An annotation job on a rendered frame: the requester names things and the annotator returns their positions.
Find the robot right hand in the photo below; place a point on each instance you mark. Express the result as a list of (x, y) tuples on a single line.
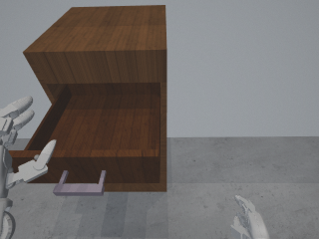
[(253, 225)]

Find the handle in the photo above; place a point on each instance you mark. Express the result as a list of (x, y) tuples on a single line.
[(62, 189)]

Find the drawer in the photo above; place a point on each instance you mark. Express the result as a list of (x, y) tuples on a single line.
[(99, 126)]

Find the robot left hand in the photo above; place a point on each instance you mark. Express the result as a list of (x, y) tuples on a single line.
[(13, 118)]

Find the left robot forearm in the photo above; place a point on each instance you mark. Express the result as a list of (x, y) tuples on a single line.
[(7, 221)]

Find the cabinet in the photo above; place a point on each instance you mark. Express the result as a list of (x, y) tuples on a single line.
[(105, 45)]

